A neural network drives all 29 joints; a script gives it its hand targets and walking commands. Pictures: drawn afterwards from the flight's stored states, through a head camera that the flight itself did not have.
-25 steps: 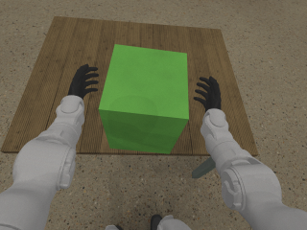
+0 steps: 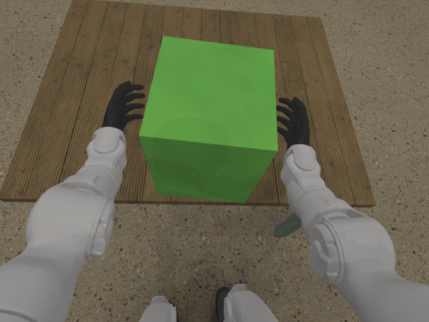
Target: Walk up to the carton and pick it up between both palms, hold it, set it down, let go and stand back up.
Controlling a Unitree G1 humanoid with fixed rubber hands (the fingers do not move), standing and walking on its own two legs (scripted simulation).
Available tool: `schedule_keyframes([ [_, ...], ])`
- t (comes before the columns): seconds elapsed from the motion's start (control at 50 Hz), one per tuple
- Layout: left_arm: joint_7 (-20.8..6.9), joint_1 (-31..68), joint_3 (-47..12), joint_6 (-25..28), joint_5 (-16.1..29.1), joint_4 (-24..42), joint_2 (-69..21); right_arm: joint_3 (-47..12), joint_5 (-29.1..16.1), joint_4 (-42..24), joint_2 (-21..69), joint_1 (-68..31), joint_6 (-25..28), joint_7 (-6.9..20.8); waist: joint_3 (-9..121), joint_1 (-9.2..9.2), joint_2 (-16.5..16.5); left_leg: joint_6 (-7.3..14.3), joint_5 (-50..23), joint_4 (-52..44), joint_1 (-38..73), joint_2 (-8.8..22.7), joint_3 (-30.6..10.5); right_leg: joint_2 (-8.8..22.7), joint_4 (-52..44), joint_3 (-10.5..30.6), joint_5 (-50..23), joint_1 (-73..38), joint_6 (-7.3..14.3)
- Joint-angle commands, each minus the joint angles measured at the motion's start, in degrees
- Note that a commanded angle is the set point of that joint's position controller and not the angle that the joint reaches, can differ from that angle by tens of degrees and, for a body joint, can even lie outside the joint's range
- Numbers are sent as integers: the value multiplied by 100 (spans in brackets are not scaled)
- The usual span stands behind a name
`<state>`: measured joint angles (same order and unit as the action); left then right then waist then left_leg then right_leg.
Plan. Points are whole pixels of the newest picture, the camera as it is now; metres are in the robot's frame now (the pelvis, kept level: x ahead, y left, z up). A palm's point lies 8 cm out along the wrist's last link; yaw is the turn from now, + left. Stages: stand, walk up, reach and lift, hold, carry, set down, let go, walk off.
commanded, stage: reach and lift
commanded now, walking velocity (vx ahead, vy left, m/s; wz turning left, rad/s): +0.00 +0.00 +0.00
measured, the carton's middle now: (209, 130) +0.47 -0.03 -0.01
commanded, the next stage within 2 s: none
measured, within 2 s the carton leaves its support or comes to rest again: neither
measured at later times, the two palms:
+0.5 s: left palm (131, 128) +0.47 +0.12 +0.03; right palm (286, 150) +0.40 -0.17 +0.02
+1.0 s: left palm (131, 128) +0.46 +0.12 +0.02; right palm (286, 151) +0.40 -0.17 +0.02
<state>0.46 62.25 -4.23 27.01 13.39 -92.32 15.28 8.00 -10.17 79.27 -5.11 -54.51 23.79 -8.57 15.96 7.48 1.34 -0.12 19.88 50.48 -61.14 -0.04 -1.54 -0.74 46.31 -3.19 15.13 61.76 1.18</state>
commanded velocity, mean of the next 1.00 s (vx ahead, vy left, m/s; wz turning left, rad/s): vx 0.00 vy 0.00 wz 0.00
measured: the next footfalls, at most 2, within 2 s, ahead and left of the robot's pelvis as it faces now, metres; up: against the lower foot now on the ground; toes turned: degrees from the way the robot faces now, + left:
none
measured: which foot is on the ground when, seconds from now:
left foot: down 0.00-1.00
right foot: down 0.00-1.00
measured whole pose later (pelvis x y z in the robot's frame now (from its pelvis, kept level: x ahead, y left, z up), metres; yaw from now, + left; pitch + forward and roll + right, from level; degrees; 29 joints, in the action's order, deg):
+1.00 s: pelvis +0.03 +0.01 +0.03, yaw -1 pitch +23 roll -3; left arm 3.3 53.9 26.4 34.4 -16.4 -87.4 6.6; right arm 39.9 24.9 69.6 5.6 -43.7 33.7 -8.1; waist 7.9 6.2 2.7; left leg 0.8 19.7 42.4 -45.8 0.8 -1.2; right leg -1.2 36.2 -3.7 13.7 45.6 0.7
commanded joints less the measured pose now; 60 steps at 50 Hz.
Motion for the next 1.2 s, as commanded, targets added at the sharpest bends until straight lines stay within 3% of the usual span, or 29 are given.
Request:
schedule_keyframes([
  [0.0,27,2714,196,260,-200,1038,588,123,113,-882,-821,-2195,348,-42,4670,89,690,-588,-2479,-56,2790,-173,218,-90,-235,-58,-2142,-2558,-192],
  [0.1,36,2671,566,267,-594,1116,246,349,426,-906,-368,-2246,368,-43,4408,30,568,-504,-2281,-103,2561,-168,256,-30,-253,19,-1957,-2666,-195],
  [0.18,43,2608,1116,235,-1192,1223,-33,814,1032,-900,77,-2205,428,-63,4163,0,453,-427,-2107,-218,2433,-192,349,-10,-318,67,-1936,-2962,-216],
  [0.22,20,2573,1451,176,-1676,1330,-404,1240,1628,-897,559,-2160,473,-71,3973,9,439,-388,-2044,-335,2445,-207,424,-26,-404,51,-2054,-3192,-230],
  [0.24,-96,2586,1512,161,-2003,1397,-1059,1385,2150,-915,1374,-2224,522,15,3819,-62,473,-344,-2033,-374,2557,-218,483,-22,-513,14,-2086,-3262,-216],
  [0.28,-474,2592,1690,283,-2781,1008,-2891,1672,3401,-999,3375,-2394,614,475,3563,-176,613,-327,-1935,-479,2849,-189,499,1,-634,-141,-2002,-3322,-89],
  [0.3,-602,2470,1861,382,-3108,659,-3481,1796,3789,-848,3925,-2312,640,716,3417,-165,669,-325,-1862,-511,2982,-145,459,9,-628,-167,-2025,-3430,17],
  [0.38,-565,2034,2261,571,-3563,344,-3575,1915,4390,-551,4121,-1645,665,1014,2930,-61,648,-306,-1912,-791,3135,-35,344,1,-777,-262,-2075,-3471,52],
  [0.46,-488,1883,2320,715,-3606,334,-3529,1787,4536,-563,4196,-1391,731,1100,2881,-45,549,-306,-2216,-880,3155,38,284,22,-842,-280,-2277,-3625,10],
  [0.7,-472,1587,2218,884,-3589,306,-3674,1480,4411,-324,4315,-1101,917,1064,2528,-51,420,-296,-2614,-923,3218,88,249,56,-931,-203,-2709,-3834,-10],
  [1.18,-456,1517,2220,829,-3717,305,-3891,1563,4449,-343,4420,-1134,1002,997,2639,-93,460,-268,-2380,-1057,3095,95,241,68,-1053,-211,-2566,-3866,66],
])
